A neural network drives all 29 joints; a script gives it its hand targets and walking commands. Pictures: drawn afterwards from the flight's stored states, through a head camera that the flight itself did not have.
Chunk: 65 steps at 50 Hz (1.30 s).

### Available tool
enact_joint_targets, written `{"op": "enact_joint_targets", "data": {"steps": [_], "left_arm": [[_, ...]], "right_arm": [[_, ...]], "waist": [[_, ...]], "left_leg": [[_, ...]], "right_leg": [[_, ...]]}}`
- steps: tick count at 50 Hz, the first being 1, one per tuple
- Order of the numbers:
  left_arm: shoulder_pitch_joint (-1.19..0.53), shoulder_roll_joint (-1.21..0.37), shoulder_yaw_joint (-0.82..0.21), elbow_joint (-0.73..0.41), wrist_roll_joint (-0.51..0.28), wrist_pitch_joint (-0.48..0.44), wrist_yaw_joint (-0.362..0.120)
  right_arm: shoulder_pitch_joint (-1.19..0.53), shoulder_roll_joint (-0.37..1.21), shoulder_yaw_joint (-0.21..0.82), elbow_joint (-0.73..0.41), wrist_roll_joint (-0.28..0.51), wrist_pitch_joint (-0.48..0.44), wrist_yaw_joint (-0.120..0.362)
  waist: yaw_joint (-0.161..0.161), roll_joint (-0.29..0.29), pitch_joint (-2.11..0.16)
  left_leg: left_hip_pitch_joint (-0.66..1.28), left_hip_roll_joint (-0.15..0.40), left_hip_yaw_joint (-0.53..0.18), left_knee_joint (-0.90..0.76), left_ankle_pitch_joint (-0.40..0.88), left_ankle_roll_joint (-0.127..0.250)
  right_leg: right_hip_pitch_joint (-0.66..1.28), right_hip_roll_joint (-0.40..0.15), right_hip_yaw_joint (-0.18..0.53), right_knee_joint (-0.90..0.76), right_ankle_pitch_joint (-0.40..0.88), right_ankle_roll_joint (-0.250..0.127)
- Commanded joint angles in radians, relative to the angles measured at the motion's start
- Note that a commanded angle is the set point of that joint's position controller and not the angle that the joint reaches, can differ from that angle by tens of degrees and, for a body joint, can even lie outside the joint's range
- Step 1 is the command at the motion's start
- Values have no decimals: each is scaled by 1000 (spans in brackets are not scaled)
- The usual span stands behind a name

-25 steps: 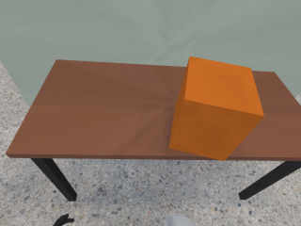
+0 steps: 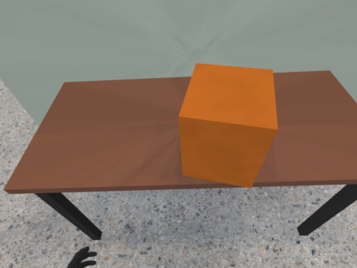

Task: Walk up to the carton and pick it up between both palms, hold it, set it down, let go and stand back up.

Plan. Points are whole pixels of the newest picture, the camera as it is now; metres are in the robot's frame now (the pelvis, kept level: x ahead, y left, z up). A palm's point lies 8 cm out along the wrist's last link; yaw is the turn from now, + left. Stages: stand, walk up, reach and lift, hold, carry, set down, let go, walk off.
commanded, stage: walk up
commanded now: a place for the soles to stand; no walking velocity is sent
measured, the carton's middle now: (224, 126) +0.48 -0.10 +0.02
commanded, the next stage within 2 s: none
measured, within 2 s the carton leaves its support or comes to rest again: neither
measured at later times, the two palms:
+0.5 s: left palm out of the picture +0.02 +0.25 -0.11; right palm out of the picture +0.09 -0.26 -0.10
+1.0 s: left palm out of the picture +0.15 +0.20 -0.11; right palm out of the picture +0.03 -0.37 -0.07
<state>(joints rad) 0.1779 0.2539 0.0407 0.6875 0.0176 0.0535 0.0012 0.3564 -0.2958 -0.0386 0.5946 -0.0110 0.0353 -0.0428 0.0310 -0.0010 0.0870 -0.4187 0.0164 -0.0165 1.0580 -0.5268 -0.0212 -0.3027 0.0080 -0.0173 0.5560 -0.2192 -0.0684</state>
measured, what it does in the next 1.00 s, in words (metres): steps on the spot: left foot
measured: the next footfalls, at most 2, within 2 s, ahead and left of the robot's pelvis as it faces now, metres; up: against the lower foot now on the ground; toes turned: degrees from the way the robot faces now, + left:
left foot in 0.18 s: +0.01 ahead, +0.11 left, +0.00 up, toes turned +4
right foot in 1.08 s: +0.17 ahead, -0.26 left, +0.00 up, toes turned +2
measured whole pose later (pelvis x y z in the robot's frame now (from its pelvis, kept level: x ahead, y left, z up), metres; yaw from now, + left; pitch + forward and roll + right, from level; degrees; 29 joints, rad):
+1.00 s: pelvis +0.02 -0.07 +0.00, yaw +4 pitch -2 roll +0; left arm 0.18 0.33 0.05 0.63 0.07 0.09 -0.07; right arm 0.49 -0.29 -0.06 0.70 -0.06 -0.02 -0.07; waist -0.04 -0.09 0.12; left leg -0.13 0.11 -0.03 0.48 -0.32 -0.06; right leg -0.54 -0.07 0.05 0.93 -0.30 0.04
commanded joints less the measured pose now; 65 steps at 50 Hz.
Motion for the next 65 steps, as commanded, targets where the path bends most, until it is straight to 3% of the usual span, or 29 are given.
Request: {"op": "enact_joint_targets", "data": {"steps": [1, 5, 8, 9, 10, 11, 12, 13, 16, 17, 20, 23, 27, 34, 35, 37, 38, 39, 43, 49, 51, 53, 54, 55, 56, 57, 59, 61, 65], "left_arm": [[-6, 143, 38, -72, 9, -21, 2], [24, 162, 37, -65, 13, -11, 2], [33, 143, 17, -61, -11, -9, -3], [57, 111, 9, -62, -20, -14, -6], [85, 106, 13, -59, -20, -13, -8], [108, 105, 21, -45, -19, -8, -7], [120, 106, 22, -38, -3, -10, -12], [124, 117, 20, -35, -5, -20, -18], [97, 132, 14, -28, -2, -55, -19], [104, 129, 12, -28, -1, -61, -16], [123, 137, 16, -18, -3, -64, -10], [124, 150, 12, -13, -19, -61, -7], [127, 135, 4, -19, -21, -65, -8], [140, 133, -2, -20, -16, -65, -6], [76, 203, 32, -59, 47, -37, -31], [12, 127, 16, -118, 78, -3, -48], [0, 126, 19, -125, 85, 11, -49], [9, 132, 20, -127, 87, 15, -47], [4, 102, 14, -134, 67, 20, -59], [21, 82, 14, -118, 4, -8, -69], [129, 128, 42, -64, 1, -23, -59], [244, 198, 63, -6, 7, -35, -34], [279, 250, 67, -10, 13, -42, -22], [255, 299, 69, -40, 23, -41, -12], [177, 324, 77, -59, 2, -30, -4], [87, 325, 73, -74, -12, -26, -1], [49, 227, 45, -72, -7, -32, 4], [42, 192, 27, -59, 11, -38, 10], [88, 179, 37, -44, 14, -49, 19]], "right_arm": [[80, -73, -38, -39, -8, -18, 10], [87, -73, -42, -34, -4, -33, 10], [112, -87, -47, -28, -17, -49, 14], [116, -121, -56, -22, -21, -50, 18], [95, -143, -61, -16, -15, -49, 21], [3, -172, -71, -11, -6, -44, 23], [-76, -147, -56, -27, -2, -47, 26], [-90, -108, -37, -33, 3, -51, 29], [-22, -95, -23, -27, 8, -67, 36], [-10, -100, -21, -25, 9, -71, 38], [30, -97, -18, -7, 12, -57, 43], [65, -76, -9, -2, -1, -51, 41], [51, -86, -9, 11, -5, -63, 35], [26, -103, -2, 21, -1, -72, 28], [179, -147, -55, 38, -40, -79, -4], [209, -240, -84, 55, -65, -68, -36], [219, -230, -86, 60, -73, -65, -47], [210, -212, -79, 57, -71, -65, -53], [145, -162, -71, 45, -53, -76, -47], [54, -196, -72, 2, -27, -78, -8], [28, -200, -64, -27, -19, -72, 8], [116, -121, -37, -41, -15, -63, 20], [169, -59, -14, -54, -10, -56, 23], [210, -32, -10, -77, -8, -40, 17], [216, -89, -24, -68, -11, -14, 0], [191, -117, -34, -72, -21, -4, -6], [131, -143, -47, -38, -15, -6, -2], [170, -121, -47, -4, -10, -2, 10], [131, -121, -46, -2, -27, 10, 27]], "waist": [[8, -147, -50], [-4, -138, -108], [-46, -66, -107], [-51, 39, -119], [-37, 66, -86], [-13, 147, -25], [24, 186, 25], [27, 145, 48], [-5, 98, 28], [-11, 90, -20], [-24, 42, -74], [-45, -39, -26], [-42, -91, -64], [-19, -52, -129], [-47, -97, -108], [-89, 69, 17], [-96, 65, 41], [-86, 54, 63], [-54, 120, 40], [-44, 272, -59], [13, 189, -95], [49, -36, -153], [61, -191, -191], [36, -282, -169], [20, -213, -155], [-1, -240, -107], [-5, -168, -18], [-39, -171, -6], [-23, -120, 20]], "left_leg": [[-1, 10, 16, -179, 38, -18], [137, -3, 28, -419, 99, 6], [300, 17, -34, -634, 297, 57], [312, 96, -166, -660, 179, 102], [224, 173, -300, -728, -70, 158], [-6, 237, -329, -787, -230, 217], [-123, 230, -292, -805, -196, 204], [-132, 187, -229, -808, -144, 163], [-8, 125, -141, -735, 139, 80], [51, 121, -131, -699, 231, 74], [99, 77, -88, -665, 76, 75], [169, 46, -50, -604, 150, 57], [200, 59, -59, -599, 260, 54], [173, 88, -81, -626, 394, 51], [280, 152, -208, -661, 261, 110], [390, 414, -471, -755, 305, 272], [401, 478, -520, -750, 377, 328], [400, 478, -489, -734, 509, 334], [327, 258, -195, -694, 648, 205], [187, 121, 30, -581, 620, 146], [52, 109, 13, -484, 429, 127], [-67, 48, 43, -275, 171, 72], [-115, 1, 59, -92, -97, 42], [-137, -20, 10, 66, -254, 17], [-54, 19, -66, 138, -190, 18], [-56, 41, -65, 141, -149, 10], [-21, 59, -92, 85, -53, -2], [33, 50, -73, 17, -24, -7], [17, 29, -46, -57, 38, -10]], "right_leg": [[27, -190, 228, -235, -145, -128], [25, -211, 259, -198, -174, -107], [-97, -200, 218, -162, -160, -15], [-153, -169, 183, -140, -270, 34], [-153, -99, 117, -62, -305, 81], [-5, -31, 46, 91, -241, 90], [92, -45, 62, 117, -163, 69], [102, -46, 60, 47, -124, 63], [94, -74, 83, -82, 77, 53], [102, -75, 89, -82, 116, 51], [74, -107, 159, -154, -150, 34], [-51, -144, 211, -248, -261, 14], [-15, -132, 173, -229, -119, 14], [131, -117, 121, -122, 179, 9], [-3, -55, 38, 57, 45, 5], [-351, -34, 12, 292, -249, 54], [-430, -63, 46, 414, -281, 61], [-460, -73, 67, 481, -269, 68], [-357, -66, 79, 476, -118, 106], [-8, -50, -19, 161, 25, 106], [224, -14, -63, 47, 165, 93], [418, -13, -23, -7, 188, 74], [424, -136, 139, -62, 118, 22], [281, -327, 429, -161, 16, -60], [113, -410, 536, -247, -111, -168], [30, -404, 557, -287, -180, -202], [-61, -301, 378, -244, -89, -152], [-112, -263, 287, -222, -122, -101], [-98, -285, 307, -264, -250, -118]]}}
